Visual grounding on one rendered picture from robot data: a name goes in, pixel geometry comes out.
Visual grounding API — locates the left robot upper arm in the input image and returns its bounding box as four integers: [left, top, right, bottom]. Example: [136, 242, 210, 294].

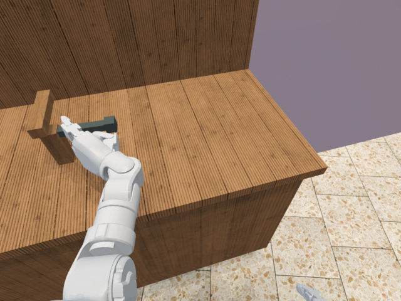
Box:
[51, 254, 137, 301]

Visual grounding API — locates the robot left hand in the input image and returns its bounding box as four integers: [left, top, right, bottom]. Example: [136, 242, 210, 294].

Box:
[61, 116, 120, 177]

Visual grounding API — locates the robot right hand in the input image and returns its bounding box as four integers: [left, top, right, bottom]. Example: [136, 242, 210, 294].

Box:
[296, 283, 328, 301]

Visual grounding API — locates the robot left forearm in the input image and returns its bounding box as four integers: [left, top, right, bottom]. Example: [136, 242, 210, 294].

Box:
[63, 151, 145, 300]

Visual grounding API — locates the counter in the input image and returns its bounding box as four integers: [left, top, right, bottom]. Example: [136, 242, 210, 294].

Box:
[0, 0, 328, 301]

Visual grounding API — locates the tap lever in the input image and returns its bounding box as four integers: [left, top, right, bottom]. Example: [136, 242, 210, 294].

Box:
[57, 116, 117, 137]

